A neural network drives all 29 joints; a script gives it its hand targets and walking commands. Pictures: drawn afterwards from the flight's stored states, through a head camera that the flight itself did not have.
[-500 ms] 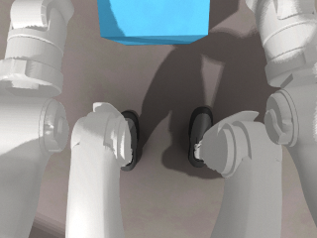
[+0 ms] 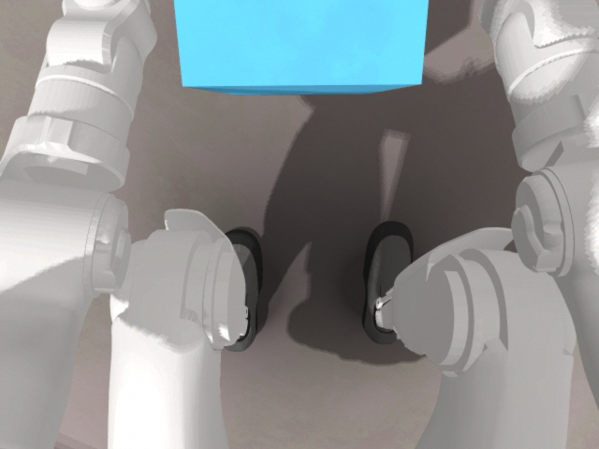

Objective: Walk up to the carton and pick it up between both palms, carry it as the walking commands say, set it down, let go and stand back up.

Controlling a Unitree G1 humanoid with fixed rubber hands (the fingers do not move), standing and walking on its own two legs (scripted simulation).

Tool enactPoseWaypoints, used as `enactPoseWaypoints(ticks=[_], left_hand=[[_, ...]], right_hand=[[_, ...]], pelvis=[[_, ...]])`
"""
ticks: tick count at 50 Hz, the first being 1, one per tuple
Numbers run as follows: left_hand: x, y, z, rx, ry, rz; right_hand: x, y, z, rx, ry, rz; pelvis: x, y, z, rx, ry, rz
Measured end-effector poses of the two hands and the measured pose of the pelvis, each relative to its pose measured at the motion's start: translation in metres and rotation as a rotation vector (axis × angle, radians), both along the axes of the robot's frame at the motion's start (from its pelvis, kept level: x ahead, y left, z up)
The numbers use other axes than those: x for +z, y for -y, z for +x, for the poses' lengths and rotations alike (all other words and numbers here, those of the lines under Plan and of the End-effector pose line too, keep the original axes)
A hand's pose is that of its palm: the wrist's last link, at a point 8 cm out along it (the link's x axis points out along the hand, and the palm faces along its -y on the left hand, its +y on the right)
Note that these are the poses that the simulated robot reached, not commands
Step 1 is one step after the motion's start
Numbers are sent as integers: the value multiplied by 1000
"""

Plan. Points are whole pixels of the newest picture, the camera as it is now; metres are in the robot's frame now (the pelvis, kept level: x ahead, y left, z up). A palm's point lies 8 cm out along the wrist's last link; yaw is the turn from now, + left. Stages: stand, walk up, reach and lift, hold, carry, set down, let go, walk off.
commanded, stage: reach and lift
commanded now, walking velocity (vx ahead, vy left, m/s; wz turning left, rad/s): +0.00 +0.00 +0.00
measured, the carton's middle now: out of the picture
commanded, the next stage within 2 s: none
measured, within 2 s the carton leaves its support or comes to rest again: leaves its support in 1.38 s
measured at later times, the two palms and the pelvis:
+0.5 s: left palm out of the picture +0.54 +0.16 -0.17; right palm out of the picture +0.56 -0.14 -0.18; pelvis -0.01 -0.01 +0.01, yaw +1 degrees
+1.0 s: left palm out of the picture +0.54 +0.16 -0.17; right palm out of the picture +0.56 -0.12 -0.18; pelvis +0.00 +0.00 +0.00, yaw +1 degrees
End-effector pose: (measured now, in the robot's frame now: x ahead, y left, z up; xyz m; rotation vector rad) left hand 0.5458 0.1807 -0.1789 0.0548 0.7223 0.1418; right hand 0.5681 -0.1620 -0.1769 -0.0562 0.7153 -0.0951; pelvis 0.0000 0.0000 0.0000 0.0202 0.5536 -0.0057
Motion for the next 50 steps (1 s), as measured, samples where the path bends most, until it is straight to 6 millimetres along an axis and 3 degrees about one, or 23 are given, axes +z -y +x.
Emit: enactPoseWaypoints(ticks=[9, 20, 29, 38, 50], left_hand=[[4, -3, -10, 8, -2, 9], [6, 18, -6, -25, 3, -1], [7, 23, -5, 9, -3, -12], [7, 23, -5, 7, -1, -16], [8, 22, -2, -21, -35, -29]], right_hand=[[2, -7, -6, 3, -21, 20], [-1, -15, -10, 23, -23, 27], [1, -42, -9, 77, -19, 44], [1, -42, -9, 66, -16, 20], [1, -41, -5, 87, -51, 35]], pelvis=[[6, 4, -1, 9, 7, -1], [7, 8, -7, 13, -6, 7], [10, 9, -8, 7, -13, 8], [11, 4, -7, 21, -10, -7], [-4, 2, -4, 33, 31, -13]])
